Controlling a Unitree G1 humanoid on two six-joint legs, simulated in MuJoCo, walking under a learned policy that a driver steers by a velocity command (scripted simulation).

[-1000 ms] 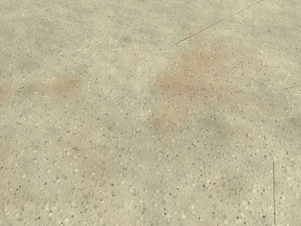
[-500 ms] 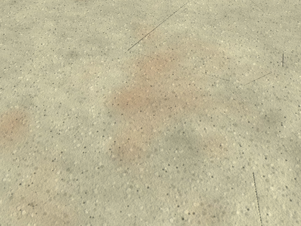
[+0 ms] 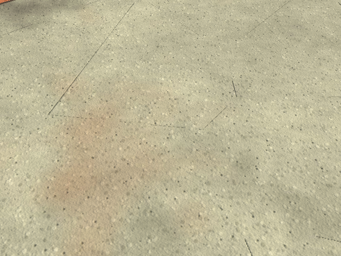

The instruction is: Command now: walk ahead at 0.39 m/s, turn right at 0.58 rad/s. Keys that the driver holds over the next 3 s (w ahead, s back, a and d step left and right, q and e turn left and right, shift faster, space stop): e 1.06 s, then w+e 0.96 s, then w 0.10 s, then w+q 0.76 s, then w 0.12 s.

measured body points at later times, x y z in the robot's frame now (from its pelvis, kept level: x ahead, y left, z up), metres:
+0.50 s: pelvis +0.17 -0.04 -0.01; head +0.22 -0.07 +0.44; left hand +0.40 +0.19 -0.09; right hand +0.27 -0.35 -0.12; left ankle +0.25 +0.12 -0.68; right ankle +0.24 -0.13 -0.74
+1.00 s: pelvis +0.22 -0.01 +0.00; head +0.25 -0.02 +0.45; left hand +0.51 +0.14 -0.10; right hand +0.17 -0.32 -0.10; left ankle +0.29 +0.09 -0.74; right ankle +0.13 -0.12 -0.69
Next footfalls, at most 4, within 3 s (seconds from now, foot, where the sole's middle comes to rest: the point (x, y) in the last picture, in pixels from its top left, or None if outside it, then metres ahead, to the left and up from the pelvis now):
0.24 right None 0.28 -0.14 -0.78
0.70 left None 0.33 0.07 -0.78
1.12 right None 0.16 -0.13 -0.78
1.58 left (211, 255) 0.49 -0.16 -0.78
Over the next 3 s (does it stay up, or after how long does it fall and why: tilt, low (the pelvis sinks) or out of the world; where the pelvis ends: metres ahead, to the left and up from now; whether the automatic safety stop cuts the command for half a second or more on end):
stays up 0.63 -0.88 0.00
